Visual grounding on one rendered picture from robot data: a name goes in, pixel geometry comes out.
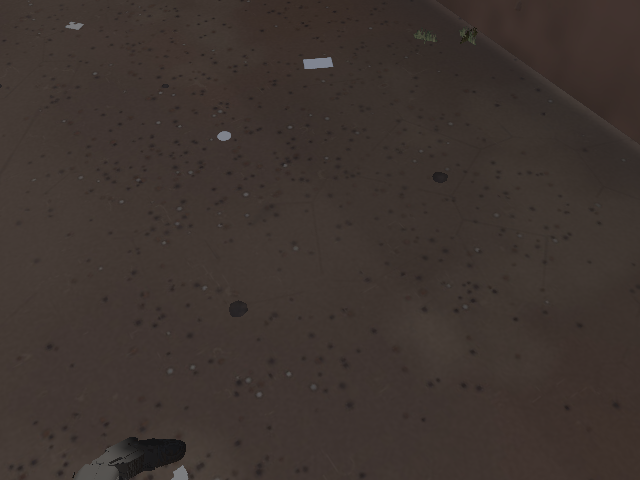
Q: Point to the robot left hand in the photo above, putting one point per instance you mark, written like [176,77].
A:
[130,457]

